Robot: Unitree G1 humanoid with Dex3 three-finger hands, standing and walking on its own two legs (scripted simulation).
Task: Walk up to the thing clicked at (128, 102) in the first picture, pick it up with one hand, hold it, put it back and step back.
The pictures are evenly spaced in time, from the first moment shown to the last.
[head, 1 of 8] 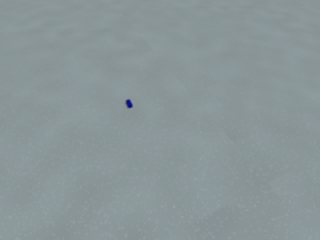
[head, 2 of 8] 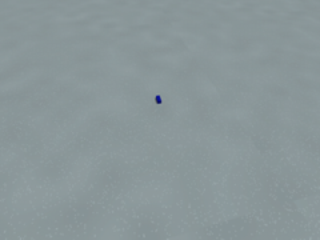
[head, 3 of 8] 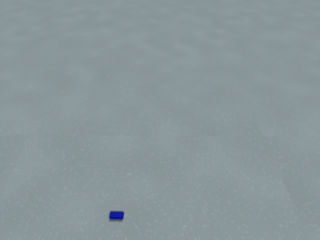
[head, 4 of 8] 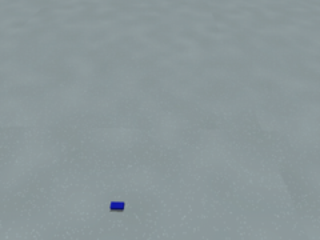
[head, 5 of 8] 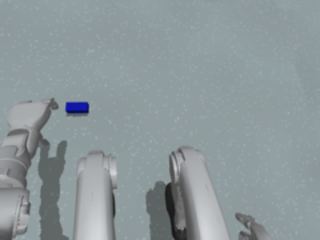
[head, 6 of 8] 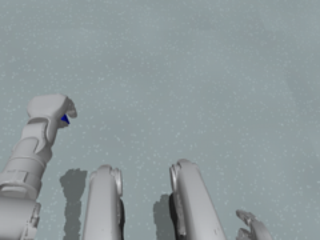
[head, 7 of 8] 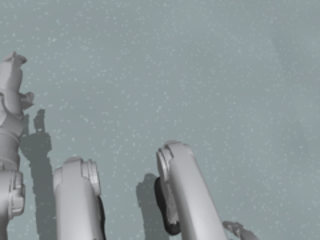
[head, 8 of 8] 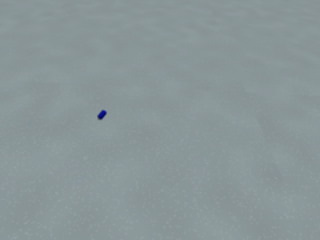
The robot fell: no
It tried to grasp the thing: yes
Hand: left
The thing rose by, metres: 0.67
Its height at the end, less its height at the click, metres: +0.00
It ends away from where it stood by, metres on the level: 0.34
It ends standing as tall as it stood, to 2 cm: yes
